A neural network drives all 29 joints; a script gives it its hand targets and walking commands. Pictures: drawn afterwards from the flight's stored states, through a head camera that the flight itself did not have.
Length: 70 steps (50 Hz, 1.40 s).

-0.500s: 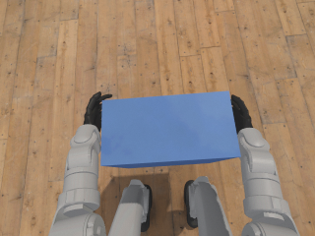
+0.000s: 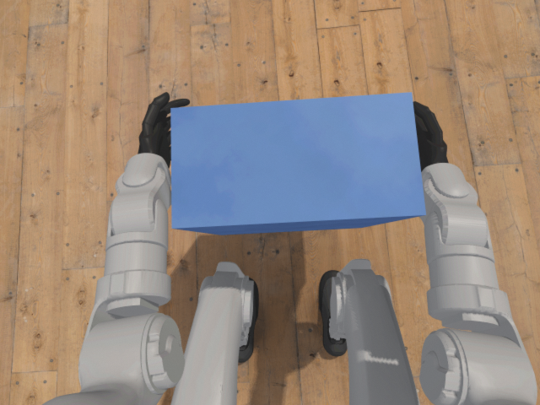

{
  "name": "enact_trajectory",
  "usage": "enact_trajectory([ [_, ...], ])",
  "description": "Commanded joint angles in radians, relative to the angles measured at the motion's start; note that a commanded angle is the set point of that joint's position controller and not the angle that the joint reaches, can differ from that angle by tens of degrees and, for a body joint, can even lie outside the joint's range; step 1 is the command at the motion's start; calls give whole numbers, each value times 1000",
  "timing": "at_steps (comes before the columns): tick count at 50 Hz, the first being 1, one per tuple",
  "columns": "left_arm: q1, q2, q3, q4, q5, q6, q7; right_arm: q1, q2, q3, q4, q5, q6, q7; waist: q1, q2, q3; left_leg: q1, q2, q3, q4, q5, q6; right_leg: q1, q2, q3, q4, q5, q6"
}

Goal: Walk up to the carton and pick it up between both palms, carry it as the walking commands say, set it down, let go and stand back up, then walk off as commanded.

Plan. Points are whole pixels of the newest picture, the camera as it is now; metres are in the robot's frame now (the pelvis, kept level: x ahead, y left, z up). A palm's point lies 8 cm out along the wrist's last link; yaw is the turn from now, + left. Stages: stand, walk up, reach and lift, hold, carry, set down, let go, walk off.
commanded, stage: set down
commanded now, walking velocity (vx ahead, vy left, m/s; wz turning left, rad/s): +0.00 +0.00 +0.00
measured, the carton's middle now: (290, 183) +0.43 -0.01 -0.15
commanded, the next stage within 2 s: none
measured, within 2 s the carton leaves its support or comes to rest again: rests again in 2.00 s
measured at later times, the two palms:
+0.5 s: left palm (184, 169) +0.47 +0.17 -0.20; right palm (396, 172) +0.45 -0.20 -0.22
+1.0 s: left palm (201, 163) +0.50 +0.16 -0.29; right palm (386, 155) +0.50 -0.21 -0.29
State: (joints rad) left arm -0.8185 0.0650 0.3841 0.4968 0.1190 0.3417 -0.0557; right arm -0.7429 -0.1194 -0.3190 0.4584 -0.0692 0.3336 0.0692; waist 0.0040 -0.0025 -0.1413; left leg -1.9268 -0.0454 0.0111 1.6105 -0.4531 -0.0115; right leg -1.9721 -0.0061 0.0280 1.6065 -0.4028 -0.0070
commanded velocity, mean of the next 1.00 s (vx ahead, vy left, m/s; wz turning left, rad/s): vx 0.00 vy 0.00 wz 0.00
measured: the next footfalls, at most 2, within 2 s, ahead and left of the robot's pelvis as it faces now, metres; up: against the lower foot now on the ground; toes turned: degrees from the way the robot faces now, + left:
none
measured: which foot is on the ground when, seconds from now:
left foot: down 0.00-1.00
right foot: down 0.00-1.00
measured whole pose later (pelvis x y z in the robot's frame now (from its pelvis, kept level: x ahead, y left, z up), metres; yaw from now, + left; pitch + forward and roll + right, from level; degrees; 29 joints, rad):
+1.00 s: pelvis -0.03 +0.00 -0.11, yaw +0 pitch +31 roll +2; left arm -1.32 0.26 0.27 0.78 -0.03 0.27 0.08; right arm -1.33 -0.40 -0.19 0.81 0.10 0.26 0.03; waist -0.01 0.00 0.51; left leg -2.06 -0.07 0.01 2.04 -0.52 -0.03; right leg -2.11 0.00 0.03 2.03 -0.46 -0.01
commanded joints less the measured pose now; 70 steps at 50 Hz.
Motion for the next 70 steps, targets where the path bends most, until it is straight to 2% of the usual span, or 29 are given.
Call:
enact_trajectory([
  [1, -694, -910, -535, 36, -200, -35, -158, -804, 850, 496, -18, 106, -37, 155, -32, -63, -1072, 351, -122, 48, -66, -19, 8, 685, 113, -13, -109, -20, -5],
  [3, -724, -961, -527, 60, -202, -39, -160, -906, 847, 505, -15, 137, -42, 167, -10, 8, -1097, 423, -130, 31, -95, -13, 13, 609, 115, -47, -83, -8, -8],
  [4, -711, -946, -535, 28, -223, -38, -164, -798, 870, 480, 17, 120, -40, 160, -49, -22, -1098, 420, -118, 29, -68, 42, 1, 590, 125, -47, -69, 48, -8],
  [7, -754, -963, -535, 50, -237, -46, -157, -934, 832, 531, -73, 144, -60, 160, -47, -13, -1195, 391, -124, 32, -24, 58, 9, 642, 115, -36, -27, 77, -3],
  [8, -746, -934, -542, -19, -247, -59, -162, -891, 903, 574, -94, 154, -52, 151, -12, -90, -1290, 356, -139, 62, -1, 80, 7, 791, 121, -24, -35, 118, 6],
  [9, -767, -907, -545, 26, -237, -50, -165, -941, 853, 563, -97, 174, -55, 153, 1, -12, -1254, 322, -127, 60, -2, 103, 11, 713, 113, -33, 4, 159, 12],
  [10, -740, -915, -561, -14, -222, -61, -165, -876, 927, 581, -63, 170, -50, 155, 9, -47, -1295, 321, -132, 63, -1, 109, 15, 772, 118, -25, -8, 170, 15],
  [12, -776, -950, -578, -10, -254, -48, -159, -842, 854, 532, -34, 136, -52, 155, -67, -32, -1256, 326, -125, 49, 18, 104, 2, 692, 124, -44, 11, 158, 6],
  [13, -732, -935, -572, -1, -249, -54, -163, -892, 868, 558, -48, 158, -57, 148, -6, -28, -1271, 301, -133, 63, 29, 110, 6, 716, 118, -30, 21, 180, 5],
  [14, -766, -922, -576, -3, -264, -55, -162, -898, 841, 558, -60, 176, -59, 151, -49, -46, -1293, 334, -132, 57, 31, 142, 11, 685, 128, -61, 28, 209, 18],
  [15, -738, -920, -560, 10, -256, -56, -162, -921, 849, 568, -92, 183, -65, 149, -22, -27, -1244, 289, -132, 63, 45, 148, 13, 679, 120, -46, 38, 208, 14],
  [16, -710, -946, -606, -45, -273, -60, -158, -857, 839, 585, -99, 184, -74, 145, -43, -14, -1361, 339, -135, 64, 66, 213, 1, 733, 126, -48, 61, 297, 8],
  [17, -720, -900, -607, -81, -264, -70, -159, -869, 883, 630, -129, 198, -68, 143, -7, -84, -1391, 235, -141, 84, 75, 215, -2, 859, 121, -22, 56, 348, 16],
  [20, -794, -865, -675, -177, -338, -81, -128, -910, 733, 617, -208, 199, -87, 136, -73, -51, -1550, 428, -134, 50, 108, 291, -2, 764, 128, -70, 116, 372, 18],
  [21, -786, -873, -698, -217, -345, -87, -122, -968, 792, 688, -306, 268, -97, 126, -7, -20, -1611, 465, -136, 62, 132, 307, 6, 809, 127, -41, 127, 381, 16],
  [24, -918, -728, -752, -405, -419, -98, -74, -1036, 649, 716, -429, 296, -104, 94, -34, -65, -1846, 540, -133, 81, 188, 337, -7, 958, 127, -53, 179, 461, 22],
  [27, -969, -584, -729, -387, -436, -79, -40, -1117, 446, 646, -377, 268, -91, 49, -57, -39, -1843, 610, -103, 86, 213, 190, -3, 1001, 106, -45, 199, 281, 6],
  [29, -1071, -577, -726, -238, -414, -82, -32, -1194, 507, 659, -271, 306, -81, 46, -1, -21, -1771, 628, -86, 101, 225, 121, -8, 1025, 100, -22, 181, 211, 16],
  [30, -1120, -608, -755, -271, -440, -85, -25, -1155, 573, 660, -263, 313, -71, 49, -20, -65, -1788, 653, -98, 86, 219, 118, 2, 985, 119, -56, 203, 191, 21],
  [32, -1293, -551, -711, -379, -441, -101, 2, -1232, 586, 657, -182, 363, -64, 56, 53, -17, -1700, 643, -84, 88, 221, 33, 4, 894, 96, -15, 212, 64, 20],
  [38, -1050, -734, -554, 228, -289, -61, -88, -1162, 654, 452, 271, 222, -54, 132, -15, 33, -976, 310, -70, 59, 190, -228, 24, 457, 80, -34, 208, -233, -35],
  [42, -1066, -876, -562, 166, -341, -95, -126, -1161, 706, 505, 156, 232, -112, 141, -86, -3, -1186, 325, -81, 45, 280, 86, 14, 566, 83, -66, 274, 131, -21],
  [45, -1084, -861, -629, 76, -375, -120, -117, -1198, 715, 571, 56, 294, -146, 133, -55, 39, -1436, 318, -85, 58, 324, 212, -9, 675, 81, -53, 336, 355, -15],
  [47, -1056, -820, -648, 75, -380, -128, -101, -1214, 695, 572, 43, 305, -155, 123, -68, -18, -1507, 362, -89, 41, 338, 246, 3, 716, 87, -60, 365, 414, -2],
  [51, -1229, -689, -708, -200, -441, -185, -40, -1195, 693, 585, -7, 383, -155, 113, -25, -18, -1755, 570, -81, 61, 367, 355, -5, 818, 95, -53, 389, 516, 17],
  [58, -1120, -750, -661, 52, -425, -176, -63, -1062, 702, 497, 251, 297, -140, 129, -66, 27, -1268, 325, -87, 71, 353, 166, 0, 617, 95, -46, 375, 289, -21],
  [60, -1117, -720, -609, 85, -395, -184, -80, -1060, 780, 522, 305, 295, -127, 147, -17, -38, -1206, 267, -83, 94, 355, 124, 4, 639, 85, -28, 359, 257, -13],
  [68, -1256, -697, -617, -12, -444, -209, -69, -1239, 735, 548, 193, 358, -160, 124, -19, -61, -1335, 302, -80, 76, 381, 151, 13, 712, 81, -32, 380, 291, 2],
  [70, -1153, -710, -602, 153, -409, -196, -74, -1172, 727, 512, 254, 336, -168, 122, -31, -9, -1188, 236, -75, 92, 378, 104, 8, 674, 87, -21, 378, 260, -14],
])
